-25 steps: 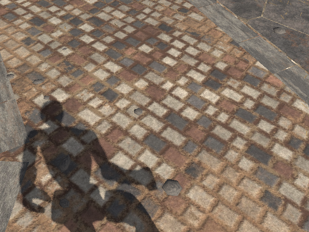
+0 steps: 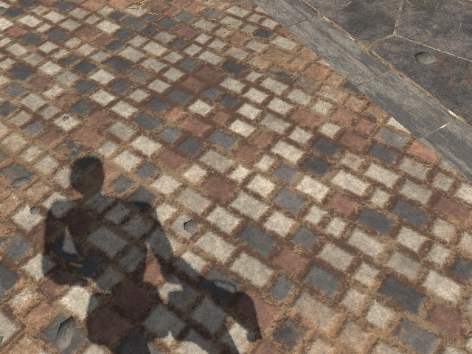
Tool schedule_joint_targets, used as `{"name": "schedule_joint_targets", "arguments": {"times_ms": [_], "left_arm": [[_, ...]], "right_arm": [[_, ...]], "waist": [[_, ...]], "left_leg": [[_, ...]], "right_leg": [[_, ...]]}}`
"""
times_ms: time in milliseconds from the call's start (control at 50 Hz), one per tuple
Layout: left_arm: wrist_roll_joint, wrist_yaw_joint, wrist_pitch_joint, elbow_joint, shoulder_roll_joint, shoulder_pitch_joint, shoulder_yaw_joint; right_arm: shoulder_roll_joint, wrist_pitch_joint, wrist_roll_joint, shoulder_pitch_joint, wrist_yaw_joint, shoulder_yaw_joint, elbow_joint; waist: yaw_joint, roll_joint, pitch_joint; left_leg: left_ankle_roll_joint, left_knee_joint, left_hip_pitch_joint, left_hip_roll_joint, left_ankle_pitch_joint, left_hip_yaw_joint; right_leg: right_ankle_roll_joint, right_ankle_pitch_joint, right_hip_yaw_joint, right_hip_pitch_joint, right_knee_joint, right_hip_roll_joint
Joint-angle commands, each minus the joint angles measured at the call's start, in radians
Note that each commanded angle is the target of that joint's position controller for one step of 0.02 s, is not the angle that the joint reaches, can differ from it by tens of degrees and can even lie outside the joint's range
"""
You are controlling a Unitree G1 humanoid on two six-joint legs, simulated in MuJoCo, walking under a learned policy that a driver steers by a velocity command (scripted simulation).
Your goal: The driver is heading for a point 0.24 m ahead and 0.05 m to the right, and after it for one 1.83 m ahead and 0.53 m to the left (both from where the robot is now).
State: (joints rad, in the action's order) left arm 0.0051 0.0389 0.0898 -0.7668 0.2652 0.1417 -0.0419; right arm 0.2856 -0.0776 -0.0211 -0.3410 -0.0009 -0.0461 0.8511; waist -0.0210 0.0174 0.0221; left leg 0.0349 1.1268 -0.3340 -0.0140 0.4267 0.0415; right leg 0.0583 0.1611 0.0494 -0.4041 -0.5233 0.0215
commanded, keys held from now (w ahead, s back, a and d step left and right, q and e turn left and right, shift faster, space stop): no key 1.00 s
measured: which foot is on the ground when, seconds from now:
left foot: up 0.00-0.34, down 0.36-1.00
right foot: down 0.00-1.00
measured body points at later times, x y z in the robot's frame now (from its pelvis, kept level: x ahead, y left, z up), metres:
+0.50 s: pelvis +0.16 +0.03 +0.00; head +0.18 +0.04 +0.45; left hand +0.24 +0.29 -0.14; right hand +0.32 -0.22 -0.11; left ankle +0.24 +0.13 -0.73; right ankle +0.11 -0.10 -0.73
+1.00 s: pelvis +0.19 +0.02 +0.00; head +0.20 +0.02 +0.45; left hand +0.21 +0.27 -0.15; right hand +0.30 -0.23 -0.13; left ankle +0.24 +0.13 -0.73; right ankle +0.12 -0.10 -0.73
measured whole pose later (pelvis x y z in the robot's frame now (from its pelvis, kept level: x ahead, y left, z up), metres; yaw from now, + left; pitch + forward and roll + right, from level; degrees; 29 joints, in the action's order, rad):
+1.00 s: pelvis +0.19 +0.02 +0.00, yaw +0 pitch -1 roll +0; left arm -0.01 -0.03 0.00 -1.06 0.21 0.26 -0.02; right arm 0.22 0.01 0.00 -0.09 0.02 -0.05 1.00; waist 0.01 0.00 0.04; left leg 0.01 0.53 -0.31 0.01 0.19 0.00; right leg -0.01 0.38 0.02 -0.11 -0.51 -0.01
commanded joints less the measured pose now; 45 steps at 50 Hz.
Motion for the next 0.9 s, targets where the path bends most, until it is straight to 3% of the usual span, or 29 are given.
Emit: {"name": "schedule_joint_targets", "arguments": {"times_ms": [20, 80, 140, 180, 240, 300, 320, 340, 360, 380, 400, 420, 460, 500, 520, 540, 580, 660, 900], "left_arm": [[-0.018, -0.002, 0.009, 0.028, 0.106, 0.071, -0.027], [-0.018, -0.004, 0.024, 0.002, 0.113, 0.062, -0.029], [-0.016, -0.024, 0.011, -0.023, 0.131, 0.067, -0.032], [-0.014, -0.032, -0.001, -0.037, 0.136, 0.08, -0.031], [-0.01, -0.038, -0.017, -0.07, 0.148, 0.12, -0.031], [-0.002, -0.04, -0.033, -0.092, 0.15, 0.111, -0.031], [0.005, -0.043, -0.038, -0.095, 0.146, 0.095, -0.03], [0.01, -0.045, -0.042, -0.1, 0.132, 0.093, -0.025], [-0.005, -0.047, -0.037, -0.105, 0.11, 0.136, -0.018], [-0.028, -0.043, -0.024, -0.118, 0.072, 0.241, -0.007], [-0.024, -0.046, -0.026, -0.141, 0.031, 0.267, 0.009], [-0.015, -0.049, -0.042, -0.134, 0.056, 0.214, 0.005], [-0.007, -0.061, -0.083, -0.128, 0.068, 0.159, -0.001], [-0.019, -0.069, -0.115, -0.145, 0.07, 0.17, -0.003], [-0.027, -0.069, -0.123, -0.147, 0.083, 0.159, -0.003], [-0.023, -0.068, -0.124, -0.158, 0.107, 0.165, -0.009], [-0.017, -0.069, -0.108, -0.168, 0.085, 0.131, -0.006], [-0.014, -0.068, -0.074, -0.198, 0.079, 0.134, -0.006], [-0.011, -0.074, -0.083, -0.259, 0.06, 0.157, 0.001]], "right_arm": [[0.109, -0.018, 0.01, 0.044, 0.006, -0.032, -0.093], [0.065, 0.013, 0.019, -0.005, 0.017, -0.028, -0.074], [0.037, 0.021, 0.029, 0.064, 0.021, -0.017, -0.092], [0.022, 0.02, 0.026, 0.125, 0.016, -0.01, -0.098], [0.034, 0.021, 0.023, 0.198, 0.008, -0.012, -0.111], [0.058, 0.017, 0.028, 0.232, 0.001, -0.019, -0.124], [0.063, 0.014, 0.032, 0.213, -0.001, -0.022, -0.118], [0.074, 0.01, 0.038, 0.171, 0.0, -0.028, -0.1], [0.127, 0.007, 0.047, 0.137, 0.008, -0.042, -0.089], [0.17, 0.013, 0.054, 0.134, 0.015, -0.047, -0.093], [0.089, 0.028, 0.049, 0.118, 0.017, -0.03, -0.08], [0.03, 0.039, 0.038, 0.126, 0.013, -0.012, -0.075], [0.04, 0.049, 0.04, 0.198, 0.006, -0.008, -0.075], [0.071, 0.055, 0.036, 0.3, 0.005, -0.016, -0.089], [0.07, 0.057, 0.033, 0.3, 0.006, -0.017, -0.083], [0.063, 0.059, 0.031, 0.296, 0.008, -0.017, -0.079], [0.049, 0.05, 0.035, 0.282, 0.013, -0.014, -0.059], [0.043, 0.041, 0.023, 0.244, 0.022, -0.018, -0.014], [0.037, 0.076, 0.021, 0.268, 0.025, -0.024, 0.083]], "waist": [[0.026, -0.091, -0.069], [-0.019, -0.084, -0.068], [-0.013, -0.088, -0.068], [0.012, -0.095, -0.073], [0.047, -0.096, -0.082], [0.048, -0.103, -0.074], [0.029, -0.097, -0.078], [0.006, -0.079, -0.093], [0.015, -0.021, -0.134], [0.077, 0.09, -0.211], [0.055, 0.172, -0.271], [0.038, 0.16, -0.253], [0.056, 0.127, -0.185], [0.097, 0.121, -0.127], [0.085, 0.108, -0.094], [0.064, 0.063, -0.041], [0.048, 0.011, -0.014], [0.037, -0.024, -0.096], [0.036, -0.019, -0.03]], "left_leg": [[-0.001, 0.043, -0.309, -0.113, -0.119, 0.041], [-0.042, -0.041, -0.217, -0.101, -0.138, 0.016], [-0.063, -0.219, -0.211, -0.093, -0.274, -0.003], [-0.057, -0.366, -0.162, -0.075, -0.387, -0.018], [-0.054, -0.489, -0.121, -0.051, -0.459, -0.018], [-0.028, -0.568, -0.106, -0.037, -0.386, -0.01], [-0.013, -0.626, -0.068, -0.029, -0.4, -0.017], [0.006, -0.714, 0.016, -0.019, -0.496, -0.025], [0.034, -0.715, 0.147, -0.081, -0.83, 0.036], [0.118, -0.632, 0.354, -0.201, -1.104, 0.142], [0.214, -0.632, 0.411, -0.274, -1.077, 0.225], [0.233, -0.675, 0.363, -0.282, -0.927, 0.265], [0.193, -0.74, 0.235, -0.255, -0.605, 0.27], [0.103, -0.785, 0.051, -0.176, -0.3, 0.186], [0.059, -0.797, -0.002, -0.13, -0.144, 0.141], [0.027, -0.797, 0.005, -0.081, -0.038, 0.081], [0.014, -0.75, 0.066, -0.06, -0.146, 0.064], [0.05, -0.637, 0.195, -0.053, -0.548, 0.033], [0.037, -0.637, 0.194, -0.03, -0.482, 0.012]], "right_leg": [[0.171, -0.159, -0.367, 0.305, 0.292, -0.274], [0.186, -0.591, -0.209, 0.212, 0.299, -0.244], [0.166, -0.718, -0.104, 0.203, 0.293, -0.21], [0.14, -0.687, -0.058, 0.206, 0.29, -0.182], [0.137, -0.608, -0.07, 0.26, 0.272, -0.199], [0.133, -0.558, -0.114, 0.316, 0.205, -0.231], [0.118, -0.523, -0.121, 0.322, 0.163, -0.225], [0.087, -0.46, -0.119, 0.316, 0.107, -0.195], [0.038, -0.372, -0.097, 0.275, 0.033, -0.136], [-0.013, -0.102, -0.065, 0.134, -0.056, -0.063], [-0.056, 0.176, -0.054, 0.067, -0.137, -0.03], [-0.073, 0.331, -0.069, 0.052, -0.16, -0.034], [-0.079, 0.32, -0.082, 0.063, -0.115, -0.054], [-0.065, 0.123, -0.077, 0.207, 0.045, -0.061], [-0.054, 0.085, -0.08, 0.232, 0.085, -0.067], [-0.036, 0.179, -0.071, 0.16, 0.084, -0.07], [-0.028, 0.185, -0.071, 0.114, 0.097, -0.071], [-0.05, 0.014, -0.074, 0.146, 0.096, -0.077], [-0.047, 0.043, -0.064, 0.135, 0.114, -0.071]]}}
